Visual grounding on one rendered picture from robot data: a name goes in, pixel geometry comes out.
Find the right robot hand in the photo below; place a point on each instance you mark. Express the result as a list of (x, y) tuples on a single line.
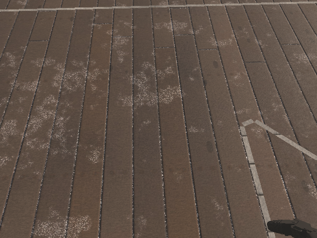
[(295, 228)]

